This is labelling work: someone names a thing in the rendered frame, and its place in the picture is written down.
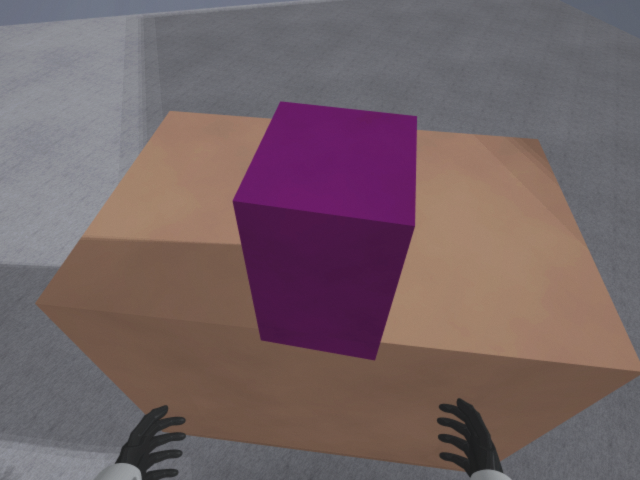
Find carton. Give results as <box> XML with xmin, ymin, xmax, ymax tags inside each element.
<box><xmin>233</xmin><ymin>101</ymin><xmax>417</xmax><ymax>360</ymax></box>

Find left robot hand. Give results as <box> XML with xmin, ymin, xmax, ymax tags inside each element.
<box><xmin>115</xmin><ymin>405</ymin><xmax>186</xmax><ymax>480</ymax></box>

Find pedestal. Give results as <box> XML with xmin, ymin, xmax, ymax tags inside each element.
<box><xmin>35</xmin><ymin>111</ymin><xmax>640</xmax><ymax>472</ymax></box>

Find right robot hand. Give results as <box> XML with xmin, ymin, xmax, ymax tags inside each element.
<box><xmin>437</xmin><ymin>398</ymin><xmax>504</xmax><ymax>477</ymax></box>

